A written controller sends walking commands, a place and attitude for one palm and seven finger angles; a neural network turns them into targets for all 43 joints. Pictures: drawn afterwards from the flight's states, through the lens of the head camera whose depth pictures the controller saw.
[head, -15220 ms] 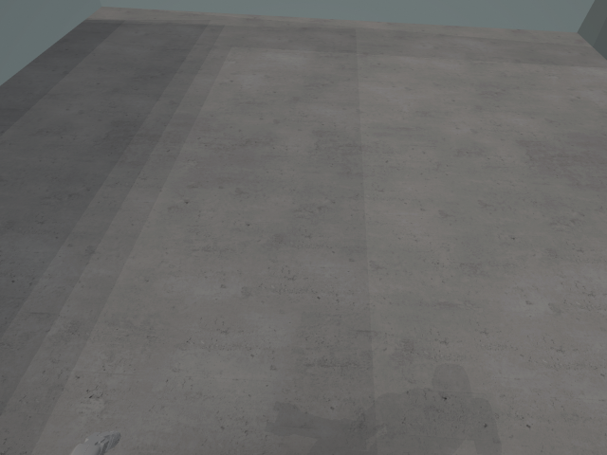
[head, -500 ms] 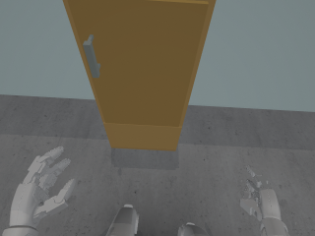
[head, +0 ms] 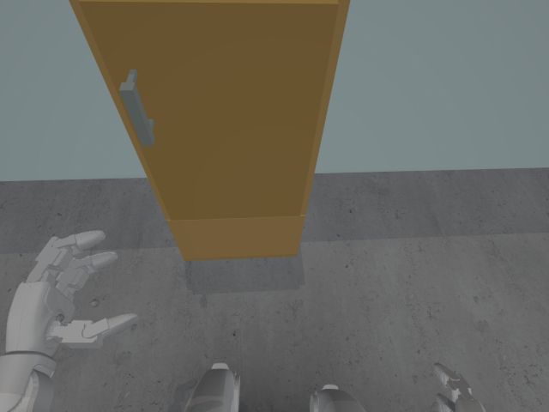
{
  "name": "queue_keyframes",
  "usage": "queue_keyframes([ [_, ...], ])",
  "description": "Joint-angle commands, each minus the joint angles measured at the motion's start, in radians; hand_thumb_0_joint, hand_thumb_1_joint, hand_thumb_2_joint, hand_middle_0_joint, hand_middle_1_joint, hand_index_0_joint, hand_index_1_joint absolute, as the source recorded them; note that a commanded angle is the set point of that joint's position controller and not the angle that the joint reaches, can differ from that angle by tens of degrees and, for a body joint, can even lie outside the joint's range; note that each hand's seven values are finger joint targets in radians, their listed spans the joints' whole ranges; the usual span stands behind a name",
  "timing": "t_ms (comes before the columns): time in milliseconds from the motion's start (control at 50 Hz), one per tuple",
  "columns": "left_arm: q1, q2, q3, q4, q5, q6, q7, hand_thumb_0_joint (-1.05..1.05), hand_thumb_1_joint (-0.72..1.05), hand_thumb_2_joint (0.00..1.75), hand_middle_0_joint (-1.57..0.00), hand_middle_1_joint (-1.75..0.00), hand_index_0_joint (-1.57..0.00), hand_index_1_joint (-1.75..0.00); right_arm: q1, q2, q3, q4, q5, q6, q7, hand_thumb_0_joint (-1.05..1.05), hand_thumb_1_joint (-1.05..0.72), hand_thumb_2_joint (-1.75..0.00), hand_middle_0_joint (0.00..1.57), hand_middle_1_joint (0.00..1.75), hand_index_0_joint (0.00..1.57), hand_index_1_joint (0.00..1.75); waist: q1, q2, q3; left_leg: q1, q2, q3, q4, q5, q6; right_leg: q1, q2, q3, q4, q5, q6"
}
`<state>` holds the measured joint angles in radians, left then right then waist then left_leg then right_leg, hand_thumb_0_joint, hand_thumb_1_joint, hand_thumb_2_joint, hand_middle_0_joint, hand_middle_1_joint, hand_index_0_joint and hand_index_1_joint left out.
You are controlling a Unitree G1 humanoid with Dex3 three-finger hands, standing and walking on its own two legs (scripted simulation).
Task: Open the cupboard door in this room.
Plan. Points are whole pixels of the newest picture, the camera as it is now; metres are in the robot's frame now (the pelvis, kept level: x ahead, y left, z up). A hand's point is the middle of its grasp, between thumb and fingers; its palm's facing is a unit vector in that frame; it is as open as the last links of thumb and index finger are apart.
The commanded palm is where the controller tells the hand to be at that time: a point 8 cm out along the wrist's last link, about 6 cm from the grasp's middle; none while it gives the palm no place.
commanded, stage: raise the hand with hooked fingers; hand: left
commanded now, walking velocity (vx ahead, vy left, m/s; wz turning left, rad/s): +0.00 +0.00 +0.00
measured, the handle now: (140, 109) +0.59 +0.28 +0.06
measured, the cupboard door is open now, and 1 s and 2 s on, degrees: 0 0 0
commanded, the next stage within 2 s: move the hooked fingers beside the handle in 1.12 s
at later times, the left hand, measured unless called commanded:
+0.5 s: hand (60, 270) +0.28 +0.29 +0.06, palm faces +0.11 -0.99 -0.04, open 13.9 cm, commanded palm +0.25 +0.34 +0.07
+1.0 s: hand (78, 256) +0.30 +0.27 +0.07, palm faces +0.11 -0.99 -0.04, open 14.0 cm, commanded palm +0.26 +0.32 +0.07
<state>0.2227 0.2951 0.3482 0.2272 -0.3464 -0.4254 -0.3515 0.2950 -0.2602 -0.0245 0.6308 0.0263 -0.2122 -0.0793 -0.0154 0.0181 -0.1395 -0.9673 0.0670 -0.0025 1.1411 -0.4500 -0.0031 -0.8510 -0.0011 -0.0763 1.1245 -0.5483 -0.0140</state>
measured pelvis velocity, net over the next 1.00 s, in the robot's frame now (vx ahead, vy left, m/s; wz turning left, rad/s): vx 0.01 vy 0.00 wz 0.00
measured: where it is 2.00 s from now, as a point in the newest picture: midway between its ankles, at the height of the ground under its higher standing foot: outside the picture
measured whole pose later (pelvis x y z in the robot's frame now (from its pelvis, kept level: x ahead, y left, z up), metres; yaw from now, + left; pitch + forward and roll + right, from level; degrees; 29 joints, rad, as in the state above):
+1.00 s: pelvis +0.01 +0.00 +0.02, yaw +0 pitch +14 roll -2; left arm -0.01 0.37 0.42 0.42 -0.34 -0.37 -0.41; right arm 0.28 -0.26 0.02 0.57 0.03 -0.13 -0.07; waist -0.02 0.01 -0.12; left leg -0.87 0.07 0.00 1.05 -0.42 0.00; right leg -0.75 0.01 -0.08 1.02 -0.51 -0.01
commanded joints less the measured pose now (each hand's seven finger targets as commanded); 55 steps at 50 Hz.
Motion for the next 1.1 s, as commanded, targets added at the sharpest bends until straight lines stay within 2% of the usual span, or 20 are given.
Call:
queue_keyframes([
  [0,-0.087,0.196,0.097,-0.234,-0.021,-0.080,0.003,0.00,-0.27,0.40,-0.28,-1.05,-0.28,-1.05,-0.060,-0.134,-0.046,-0.169,-0.001,-0.056,-0.004,0.00,-0.90,-0.90,0.20,0.30,0.20,0.30,0.028,0.072,-0.251,0.303,-0.045,-0.032,-0.181,0.202,0.029,0.070,0.029,0.020,-0.182,0.200,-0.005],
  [80,-0.117,0.190,0.079,-0.242,-0.007,-0.064,0.015,0.00,-0.36,0.36,-0.29,-1.11,-0.29,-1.11,-0.058,-0.141,-0.040,-0.179,-0.003,-0.046,0.003,0.00,-0.90,-0.90,0.20,0.30,0.20,0.30,0.021,0.114,-0.240,0.355,-0.039,-0.053,-0.211,0.198,0.018,0.039,0.036,-0.005,-0.174,0.196,-0.011],
  [200,-0.171,0.207,0.079,-0.204,0.007,-0.015,0.008,0.00,-0.50,0.30,-0.30,-1.20,-0.30,-1.20,-0.051,-0.147,-0.029,-0.202,-0.002,-0.018,0.005,0.00,-0.90,-0.90,0.20,0.30,0.20,0.30,0.012,0.123,-0.225,0.388,-0.036,-0.065,-0.238,0.200,0.009,0.043,0.041,-0.015,-0.190,0.205,-0.013],
  [220,-0.192,0.211,0.083,-0.207,0.005,-0.010,0.006,0.00,-0.50,0.30,-0.30,-1.20,-0.30,-1.20,-0.050,-0.146,-0.026,-0.204,-0.002,-0.015,0.006,0.00,-0.90,-0.90,0.20,0.30,0.20,0.30,0.014,0.129,-0.229,0.395,-0.037,-0.067,-0.242,0.204,0.006,0.052,0.041,-0.017,-0.193,0.209,-0.014],
  [260,-0.220,0.223,0.095,-0.172,-0.002,0.006,-0.004,0.00,-0.50,0.30,-0.30,-1.20,-0.30,-1.20,-0.044,-0.150,-0.022,-0.211,-0.002,-0.006,0.001,0.00,-0.90,-0.90,0.20,0.30,0.20,0.30,0.008,0.082,-0.223,0.378,-0.038,-0.069,-0.242,0.189,0.010,0.061,0.048,-0.017,-0.198,0.204,-0.014],
  [300,-0.265,0.233,0.096,-0.165,0.002,0.012,-0.014,0.00,-0.50,0.30,-0.30,-1.20,-0.30,-1.20,-0.052,-0.149,-0.019,-0.213,-0.001,0.000,0.001,0.00,-0.90,-0.90,0.20,0.30,0.20,0.30,0.010,0.119,-0.227,0.395,-0.039,-0.069,-0.249,0.180,0.006,0.059,0.046,-0.016,-0.204,0.198,-0.015],
  [420,-0.323,0.270,0.117,-0.105,-0.002,0.022,-0.043,0.00,-0.50,0.30,-0.30,-1.20,-0.30,-1.20,-0.049,-0.153,-0.012,-0.210,0.001,0.010,-0.004,0.00,-0.90,-0.90,0.20,0.30,0.20,0.30,0.008,0.103,-0.232,0.407,-0.041,-0.063,-0.252,0.197,0.008,0.079,0.048,-0.009,-0.224,0.211,-0.017],
  [480,-0.368,0.301,0.136,-0.102,-0.003,0.021,-0.052,0.00,-0.50,0.30,-0.30,-1.20,-0.30,-1.20,-0.049,-0.154,-0.011,-0.207,0.000,0.010,-0.004,0.00,-0.90,-0.90,0.20,0.30,0.20,0.30,0.014,0.134,-0.250,0.425,-0.040,-0.065,-0.256,0.219,0.005,0.086,0.048,-0.008,-0.222,0.222,-0.021],
  [520,-0.370,0.302,0.142,-0.067,-0.008,0.025,-0.057,0.00,-0.50,0.30,-0.30,-1.20,-0.30,-1.20,-0.044,-0.155,-0.012,-0.203,0.002,0.015,-0.005,0.00,-0.90,-0.90,0.20,0.30,0.20,0.30,0.011,0.103,-0.238,0.417,-0.041,-0.060,-0.260,0.205,0.009,0.091,0.049,-0.006,-0.235,0.217,-0.017],
  [600,-0.417,0.330,0.164,-0.018,-0.014,0.030,-0.068,0.00,-0.50,0.30,-0.30,-1.20,-0.30,-1.20,-0.039,-0.159,-0.012,-0.198,0.005,0.021,-0.009,0.00,-0.90,-0.90,0.20,0.30,0.20,0.30,0.012,0.093,-0.229,0.394,-0.046,-0.045,-0.263,0.190,0.016,0.117,0.047,0.007,-0.252,0.215,-0.015],
  [620,-0.410,0.319,0.153,-0.015,-0.013,0.030,-0.072,0.00,-0.50,0.30,-0.30,-1.20,-0.30,-1.20,-0.038,-0.158,-0.012,-0.200,0.005,0.021,-0.008,0.00,-0.90,-0.90,0.20,0.30,0.20,0.30,0.015,0.106,-0.238,0.401,-0.047,-0.045,-0.265,0.198,0.015,0.120,0.046,0.005,-0.249,0.220,-0.016],
  [700,-0.369,0.314,0.158,0.001,-0.025,0.022,-0.077,0.00,-0.50,0.30,-0.30,-1.20,-0.30,-1.20,-0.031,-0.159,-0.017,-0.203,0.006,0.024,-0.001,0.00,-0.90,-0.90,0.20,0.30,0.20,0.30,0.021,0.058,-0.248,0.374,-0.051,-0.030,-0.250,0.223,0.021,0.153,0.046,0.016,-0.254,0.256,-0.011],
  [740,-0.381,0.313,0.155,-0.015,-0.022,0.012,-0.072,0.00,-0.50,0.30,-0.30,-1.20,-0.30,-1.20,-0.033,-0.157,-0.019,-0.200,0.006,0.025,0.001,0.00,-0.90,-0.90,0.20,0.30,0.20,0.30,0.016,0.087,-0.247,0.376,-0.052,-0.026,-0.245,0.223,0.022,0.145,0.044,0.020,-0.252,0.259,-0.010],
  [760,-0.379,0.329,0.169,-0.006,-0.021,0.009,-0.067,0.00,-0.50,0.30,-0.30,-1.20,-0.30,-1.20,-0.027,-0.159,-0.020,-0.200,0.004,0.027,0.001,0.00,-0.90,-0.90,0.20,0.30,0.20,0.30,0.019,0.063,-0.245,0.361,-0.052,-0.024,-0.239,0.223,0.024,0.155,0.047,0.027,-0.250,0.259,-0.011],
  [800,-0.395,0.324,0.165,-0.014,-0.016,-0.002,-0.059,0.00,-0.50,0.30,-0.30,-1.20,-0.30,-1.20,-0.036,-0.156,-0.020,-0.199,0.005,0.028,0.004,0.00,-0.90,-0.90,0.20,0.30,0.20,0.30,0.019,0.096,-0.236,0.355,-0.054,-0.020,-0.242,0.205,0.023,0.149,0.041,0.032,-0.252,0.243,-0.010],
  [820,-0.395,0.323,0.169,-0.016,-0.018,-0.006,-0.055,0.00,-0.50,0.30,-0.30,-1.20,-0.30,-1.20,-0.034,-0.155,-0.021,-0.198,0.004,0.029,0.003,0.00,-0.90,-0.90,0.20,0.30,0.20,0.30,0.015,0.075,-0.237,0.359,-0.052,-0.021,-0.243,0.203,0.024,0.148,0.042,0.031,-0.254,0.241,-0.008],
  [900,-0.397,0.332,0.170,-0.023,-0.015,-0.020,-0.051,0.00,-0.50,0.30,-0.30,-1.20,-0.30,-1.20,-0.038,-0.151,-0.019,-0.196,0.006,0.031,0.002,0.00,-0.90,-0.90,0.20,0.30,0.20,0.30,0.018,0.095,-0.246,0.352,-0.055,-0.012,-0.236,0.209,0.026,0.170,0.039,0.047,-0.256,0.258,-0.006],
  [980,-0.391,0.320,0.166,0.005,-0.017,-0.021,-0.055,0.00,-0.50,0.30,-0.30,-1.20,-0.30,-1.20,-0.038,-0.149,-0.018,-0.190,0.006,0.033,-0.002,0.00,-0.90,-0.90,0.20,0.30,0.20,0.30,0.012,0.056,-0.237,0.337,-0.053,-0.010,-0.228,0.210,0.029,0.172,0.039,0.052,-0.258,0.269,-0.002],
  [1020,-0.408,0.314,0.157,0.006,-0.018,-0.018,-0.059,0.00,-0.50,0.30,-0.30,-1.20,-0.30,-1.20,-0.040,-0.149,-0.018,-0.187,0.007,0.034,-0.003,0.00,-0.90,-0.90,0.20,0.30,0.20,0.30,0.008,0.070,-0.236,0.339,-0.055,-0.007,-0.226,0.204,0.030,0.166,0.038,0.056,-0.262,0.269,0.000],
  [1080,-0.416,0.313,0.157,0.017,-0.022,-0.014,-0.066,0.00,-0.50,0.30,-0.30,-1.20,-0.30,-1.20,-0.043,-0.147,-0.015,-0.188,0.008,0.033,-0.006,0.00,-0.90,-0.90,0.20,0.30,0.20,0.30,0.008,0.053,-0.235,0.322,-0.054,-0.007,-0.219,0.192,0.030,0.175,0.036,0.065,-0.265,0.256,0.002],
])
